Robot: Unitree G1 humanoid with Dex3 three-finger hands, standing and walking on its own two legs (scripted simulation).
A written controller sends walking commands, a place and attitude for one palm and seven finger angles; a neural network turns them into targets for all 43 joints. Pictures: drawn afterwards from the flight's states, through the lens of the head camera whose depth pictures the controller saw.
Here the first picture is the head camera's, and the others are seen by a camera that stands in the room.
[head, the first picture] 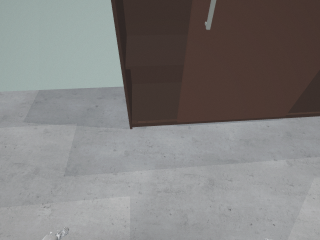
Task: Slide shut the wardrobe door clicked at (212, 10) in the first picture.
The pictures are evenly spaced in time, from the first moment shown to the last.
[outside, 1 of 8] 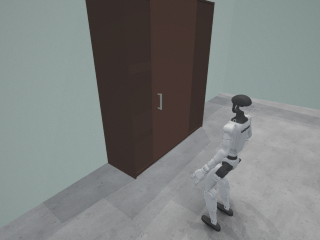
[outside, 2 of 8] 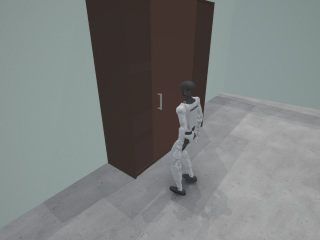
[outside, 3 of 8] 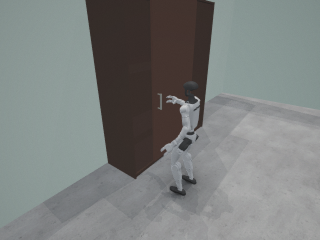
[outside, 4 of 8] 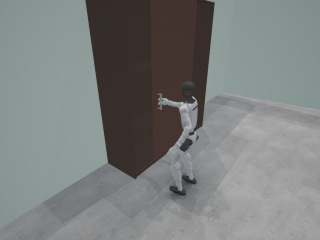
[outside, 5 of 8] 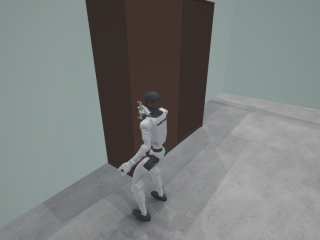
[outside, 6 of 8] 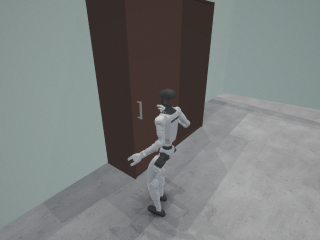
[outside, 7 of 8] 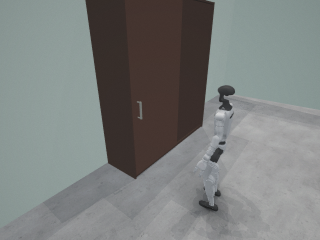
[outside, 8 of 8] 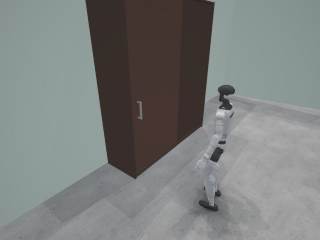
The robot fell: no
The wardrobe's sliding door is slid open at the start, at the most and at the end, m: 0.37 0.37 0.00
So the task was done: yes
